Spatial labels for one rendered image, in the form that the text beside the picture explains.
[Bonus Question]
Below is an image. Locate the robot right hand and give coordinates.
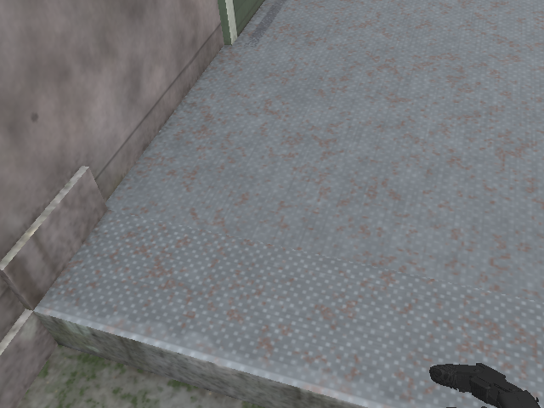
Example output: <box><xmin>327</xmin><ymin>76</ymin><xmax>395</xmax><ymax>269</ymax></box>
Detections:
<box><xmin>429</xmin><ymin>363</ymin><xmax>541</xmax><ymax>408</ymax></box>

